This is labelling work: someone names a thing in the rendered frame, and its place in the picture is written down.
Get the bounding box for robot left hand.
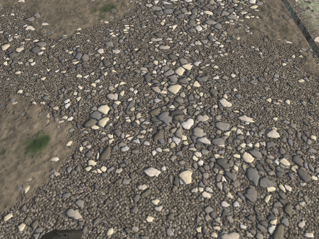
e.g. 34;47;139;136
40;229;83;239

